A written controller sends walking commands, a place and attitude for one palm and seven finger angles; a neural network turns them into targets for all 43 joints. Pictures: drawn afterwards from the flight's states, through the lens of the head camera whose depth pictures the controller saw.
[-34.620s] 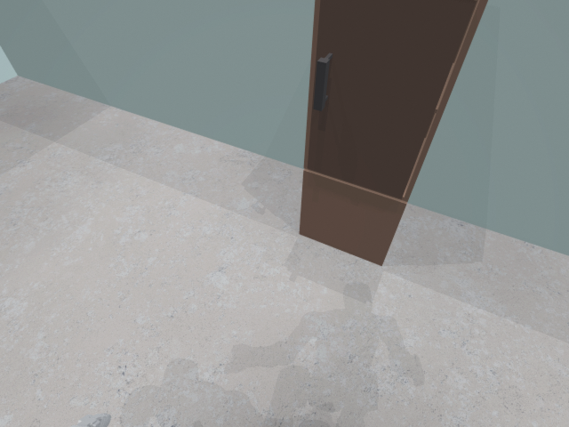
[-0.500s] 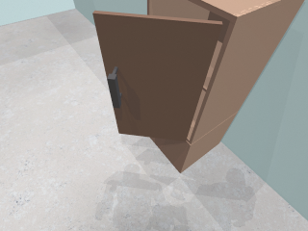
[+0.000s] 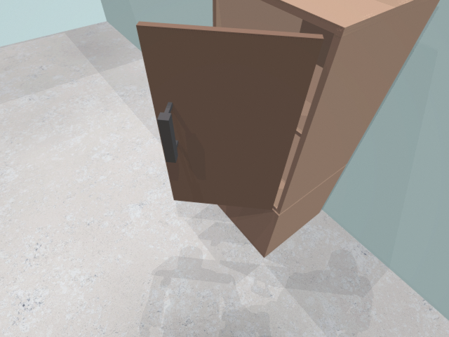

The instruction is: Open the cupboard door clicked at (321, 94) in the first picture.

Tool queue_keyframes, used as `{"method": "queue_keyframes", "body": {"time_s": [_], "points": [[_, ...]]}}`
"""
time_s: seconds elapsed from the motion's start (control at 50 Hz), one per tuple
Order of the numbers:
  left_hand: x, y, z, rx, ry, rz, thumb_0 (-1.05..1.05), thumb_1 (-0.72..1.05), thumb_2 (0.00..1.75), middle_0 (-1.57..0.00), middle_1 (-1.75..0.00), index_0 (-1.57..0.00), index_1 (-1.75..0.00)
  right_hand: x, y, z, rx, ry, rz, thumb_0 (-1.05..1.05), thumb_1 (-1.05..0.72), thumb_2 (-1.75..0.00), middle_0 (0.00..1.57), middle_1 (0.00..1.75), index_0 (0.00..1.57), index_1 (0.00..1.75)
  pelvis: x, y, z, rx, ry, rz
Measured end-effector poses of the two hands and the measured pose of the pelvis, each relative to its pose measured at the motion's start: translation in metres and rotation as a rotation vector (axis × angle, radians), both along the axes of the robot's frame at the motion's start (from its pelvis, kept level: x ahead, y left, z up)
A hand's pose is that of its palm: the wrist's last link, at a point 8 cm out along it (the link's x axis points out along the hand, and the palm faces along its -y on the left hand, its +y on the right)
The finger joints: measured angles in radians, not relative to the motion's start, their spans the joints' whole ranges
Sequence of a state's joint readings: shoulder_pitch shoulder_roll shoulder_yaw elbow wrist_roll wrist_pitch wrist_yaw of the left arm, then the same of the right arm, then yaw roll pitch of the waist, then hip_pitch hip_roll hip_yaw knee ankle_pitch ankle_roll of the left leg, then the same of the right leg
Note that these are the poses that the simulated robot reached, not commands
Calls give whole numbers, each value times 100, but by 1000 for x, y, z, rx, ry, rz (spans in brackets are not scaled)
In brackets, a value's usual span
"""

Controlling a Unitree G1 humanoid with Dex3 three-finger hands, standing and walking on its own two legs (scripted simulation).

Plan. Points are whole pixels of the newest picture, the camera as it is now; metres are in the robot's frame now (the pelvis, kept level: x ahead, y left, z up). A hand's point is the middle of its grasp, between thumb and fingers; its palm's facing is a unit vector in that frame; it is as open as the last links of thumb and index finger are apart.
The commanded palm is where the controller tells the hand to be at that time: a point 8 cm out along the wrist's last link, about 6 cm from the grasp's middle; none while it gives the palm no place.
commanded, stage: come to a stop and stand still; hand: left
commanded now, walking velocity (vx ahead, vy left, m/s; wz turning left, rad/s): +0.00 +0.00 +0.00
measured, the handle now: (170, 132) +0.56 +0.16 +0.02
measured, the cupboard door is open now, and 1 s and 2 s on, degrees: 46 46 46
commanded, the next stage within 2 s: look again from close up in 0.26 s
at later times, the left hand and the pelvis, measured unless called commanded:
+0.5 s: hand out of the picture +0.03 +0.19 -0.16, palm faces -0.02 -0.97 -0.25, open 7.4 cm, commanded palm none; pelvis +0.01 -0.01 +0.01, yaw -1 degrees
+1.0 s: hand out of the picture +0.12 +0.17 -0.12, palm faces +0.18 -0.96 -0.21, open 7.4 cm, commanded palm +0.12 +0.21 -0.06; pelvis +0.02 -0.04 +0.01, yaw +0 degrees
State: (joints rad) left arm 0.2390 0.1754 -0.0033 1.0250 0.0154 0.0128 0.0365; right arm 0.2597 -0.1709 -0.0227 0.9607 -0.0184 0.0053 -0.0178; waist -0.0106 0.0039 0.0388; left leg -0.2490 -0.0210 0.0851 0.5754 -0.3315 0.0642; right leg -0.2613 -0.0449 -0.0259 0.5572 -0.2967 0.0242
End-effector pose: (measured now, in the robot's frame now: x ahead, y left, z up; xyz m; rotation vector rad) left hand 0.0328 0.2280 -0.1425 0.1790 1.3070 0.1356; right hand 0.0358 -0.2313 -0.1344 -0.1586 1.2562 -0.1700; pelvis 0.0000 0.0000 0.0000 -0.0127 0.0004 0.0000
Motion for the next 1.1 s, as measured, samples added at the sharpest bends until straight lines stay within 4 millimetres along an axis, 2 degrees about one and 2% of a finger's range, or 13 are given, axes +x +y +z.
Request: {"method": "queue_keyframes", "body": {"time_s": [0.16, 0.28, 0.4, 0.72, 0.94, 0.96, 1.0, 1.06, 1.1], "points": [[-22, 19, 11, 42, 44, 16, 0, 91, 90, -20, -30, -20, -29, 7, 7, -3, 20, -21, 28, 1, -94, -90, 20, 30, 20, 30, 1, 7, 3, 12, -9, -12], [-25, 21, 16, 55, 61, 17, 0, 91, 90, -20, -30, -20, -29, 7, 5, -3, 27, -4, 39, 0, -92, -90, 20, 30, 20, 30, 4, 5, 6, 19, -9, -14], [-18, 15, 17, 52, 55, 7, 0, 91, 90, -20, -30, -20, -29, 2, -3, -3, 23, 27, 35, 0, -91, -90, 20, 30, 20, 30, 6, 0, 8, 21, -12, -15], [20, -11, 15, 26, 0, -27, 0, 91, 90, -20, -30, -20, -30, -6, -31, 2, -5, 83, 9, 0, -91, -90, 20, 30, 20, 30, 14, -21, 11, 22, -12, -18], [24, -21, 15, 37, -1, -22, 0, 91, 90, -20, -30, -20, -30, 1, -40, 2, 2, 90, 9, 0, -91, -90, 20, 30, 20, 30, 19, -34, 11, 16, -3, -13], [32, -21, 21, 26, -59, 46, 1, 91, 90, -20, -30, -20, -30, 5, -41, 3, 0, 56, 2, 0, -91, -90, 20, 30, 20, 30, 18, -35, 10, 14, 0, -8], [65, -17, 53, 38, -334, 109, 1, 90, 90, -20, -30, -20, -30, 20, -45, 11, -25, -79, 18, 1, -91, -90, 20, 30, 20, 30, 18, -36, 9, 21, 5, 1], [110, -14, 106, 37, -717, 137, 1, 88, 89, -21, -32, -20, -32, 52, -51, 20, -38, -280, 42, 1, -91, -90, 20, 30, 20, 30, 14, -39, 4, 20, 26, 36], [131, -13, 129, 12, -931, 111, 1, 85, 88, -21, -33, -20, -33, 75, -56, 26, -48, -394, 65, 1, -91, -90, 20, 30, 20, 30, 7, -41, -3, 20, 63, 41]]}}
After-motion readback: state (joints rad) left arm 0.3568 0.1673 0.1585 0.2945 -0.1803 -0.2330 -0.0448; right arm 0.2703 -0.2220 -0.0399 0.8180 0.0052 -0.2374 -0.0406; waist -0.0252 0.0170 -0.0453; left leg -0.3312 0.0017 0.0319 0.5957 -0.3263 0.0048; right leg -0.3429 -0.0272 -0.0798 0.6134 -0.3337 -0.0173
